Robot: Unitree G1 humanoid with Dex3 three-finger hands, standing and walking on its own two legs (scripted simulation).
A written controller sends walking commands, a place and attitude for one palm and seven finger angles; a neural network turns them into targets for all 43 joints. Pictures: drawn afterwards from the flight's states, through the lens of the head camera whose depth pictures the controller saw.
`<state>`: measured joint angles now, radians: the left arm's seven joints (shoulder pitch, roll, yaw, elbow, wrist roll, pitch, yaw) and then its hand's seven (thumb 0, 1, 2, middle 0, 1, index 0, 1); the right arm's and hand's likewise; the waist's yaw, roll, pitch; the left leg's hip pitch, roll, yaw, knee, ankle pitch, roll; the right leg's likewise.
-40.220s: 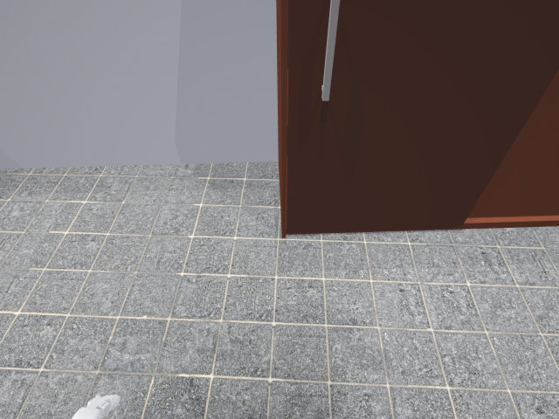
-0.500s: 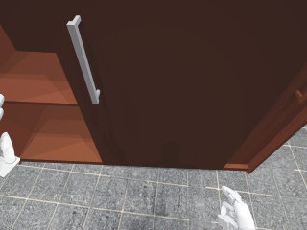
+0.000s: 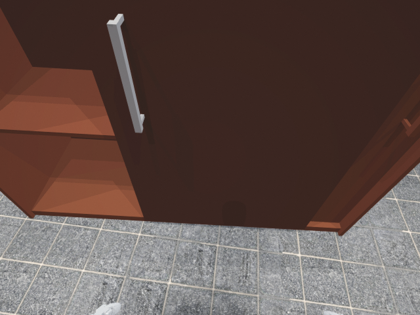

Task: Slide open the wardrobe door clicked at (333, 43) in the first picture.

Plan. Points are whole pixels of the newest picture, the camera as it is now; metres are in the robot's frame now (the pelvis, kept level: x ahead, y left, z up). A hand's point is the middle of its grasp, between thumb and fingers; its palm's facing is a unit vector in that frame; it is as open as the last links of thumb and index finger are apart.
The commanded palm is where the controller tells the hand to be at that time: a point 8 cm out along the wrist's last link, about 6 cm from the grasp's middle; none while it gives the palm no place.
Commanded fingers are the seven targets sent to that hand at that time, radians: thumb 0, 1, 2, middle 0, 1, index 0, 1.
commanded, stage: let the arm hang, fingers relaxed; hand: left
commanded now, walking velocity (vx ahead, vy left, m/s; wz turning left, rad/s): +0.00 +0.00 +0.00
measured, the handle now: (130, 81) +0.61 +0.22 +0.11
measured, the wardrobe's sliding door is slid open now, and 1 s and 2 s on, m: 0.58 0.58 0.58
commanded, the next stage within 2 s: look to check the result in 0.82 s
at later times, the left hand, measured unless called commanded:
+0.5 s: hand out of the picture +0.01 +0.23 -0.16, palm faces -0.02 -0.96 -0.28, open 7.4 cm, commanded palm none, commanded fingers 0.00 0.90 0.90 -0.20 -0.30 -0.20 -0.30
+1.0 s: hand out of the picture +0.12 +0.23 -0.14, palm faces -0.04 -0.95 -0.31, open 7.4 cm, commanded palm none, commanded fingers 0.00 0.90 0.90 -0.20 -0.30 -0.20 -0.30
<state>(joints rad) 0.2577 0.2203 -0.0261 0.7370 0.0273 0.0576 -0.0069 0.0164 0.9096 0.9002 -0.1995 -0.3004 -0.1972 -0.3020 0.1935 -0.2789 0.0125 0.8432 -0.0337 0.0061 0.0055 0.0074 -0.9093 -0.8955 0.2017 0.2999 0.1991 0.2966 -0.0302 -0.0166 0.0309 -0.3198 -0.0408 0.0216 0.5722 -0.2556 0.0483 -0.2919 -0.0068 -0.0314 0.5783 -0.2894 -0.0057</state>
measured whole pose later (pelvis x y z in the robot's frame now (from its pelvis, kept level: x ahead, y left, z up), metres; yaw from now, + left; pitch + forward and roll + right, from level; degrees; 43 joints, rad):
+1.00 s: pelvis +0.03 +0.00 +0.02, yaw -1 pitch +0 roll +0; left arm 0.08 0.31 0.01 1.12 0.01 -0.02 0.00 0.01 0.91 0.90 -0.20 -0.30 -0.20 -0.30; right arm 0.09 -0.33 0.00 1.11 -0.02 -0.01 -0.01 0.00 -0.91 -0.90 0.20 0.30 0.20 0.30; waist -0.01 0.00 0.05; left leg -0.15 -0.04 0.03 0.32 -0.17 0.05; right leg -0.13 0.00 -0.02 0.33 -0.20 0.00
